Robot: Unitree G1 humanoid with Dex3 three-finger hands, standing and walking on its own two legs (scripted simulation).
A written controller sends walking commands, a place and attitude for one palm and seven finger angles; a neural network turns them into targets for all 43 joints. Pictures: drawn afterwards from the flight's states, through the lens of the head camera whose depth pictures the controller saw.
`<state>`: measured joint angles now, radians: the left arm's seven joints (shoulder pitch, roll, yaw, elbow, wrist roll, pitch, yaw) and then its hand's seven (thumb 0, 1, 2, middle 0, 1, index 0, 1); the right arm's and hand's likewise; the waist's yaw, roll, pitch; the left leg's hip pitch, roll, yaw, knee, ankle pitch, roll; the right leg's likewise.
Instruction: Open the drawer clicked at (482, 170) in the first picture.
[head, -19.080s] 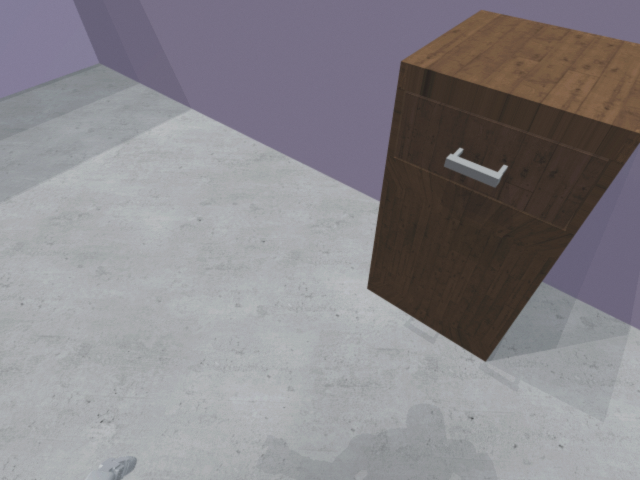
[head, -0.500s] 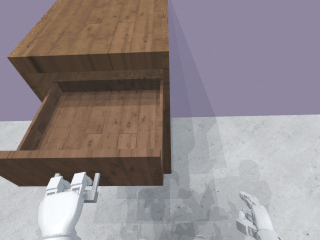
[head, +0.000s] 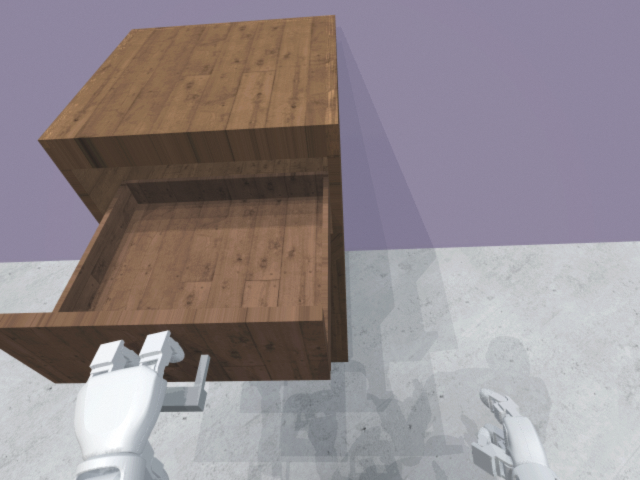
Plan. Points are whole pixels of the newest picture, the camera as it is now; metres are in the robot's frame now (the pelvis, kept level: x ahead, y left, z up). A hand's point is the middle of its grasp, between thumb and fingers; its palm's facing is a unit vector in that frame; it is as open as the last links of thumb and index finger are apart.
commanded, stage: lift the hand off the handle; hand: left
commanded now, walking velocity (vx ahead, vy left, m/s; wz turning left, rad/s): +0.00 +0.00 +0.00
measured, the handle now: (161, 381) +0.23 +0.25 -0.01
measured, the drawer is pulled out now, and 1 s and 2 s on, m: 0.30 0.30 0.30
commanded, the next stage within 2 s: draw the hand back to the body in 0.96 s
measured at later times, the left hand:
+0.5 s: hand (123, 384) +0.19 +0.23 +0.08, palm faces +0.10 -0.10 -0.99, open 13.6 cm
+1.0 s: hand (94, 363) +0.19 +0.24 +0.14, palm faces +0.13 -0.15 -0.98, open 13.9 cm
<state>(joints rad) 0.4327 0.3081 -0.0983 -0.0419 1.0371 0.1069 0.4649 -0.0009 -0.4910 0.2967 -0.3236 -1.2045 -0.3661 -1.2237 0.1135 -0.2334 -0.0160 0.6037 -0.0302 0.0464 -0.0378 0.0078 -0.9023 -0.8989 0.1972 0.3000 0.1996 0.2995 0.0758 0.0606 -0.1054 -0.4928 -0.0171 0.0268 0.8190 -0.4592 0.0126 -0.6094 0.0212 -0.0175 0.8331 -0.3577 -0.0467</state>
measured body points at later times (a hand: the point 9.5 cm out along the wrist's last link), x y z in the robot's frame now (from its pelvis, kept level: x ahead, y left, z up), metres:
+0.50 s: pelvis +0.01 +0.00 +0.02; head +0.01 -0.04 +0.47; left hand +0.18 +0.24 +0.14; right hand +0.24 -0.20 -0.07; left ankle -0.03 +0.11 -0.70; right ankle +0.04 -0.09 -0.70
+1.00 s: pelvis +0.01 +0.01 +0.04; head -0.01 -0.03 +0.49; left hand +0.18 +0.24 +0.19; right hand +0.24 -0.18 -0.05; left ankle -0.03 +0.11 -0.70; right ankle +0.04 -0.09 -0.70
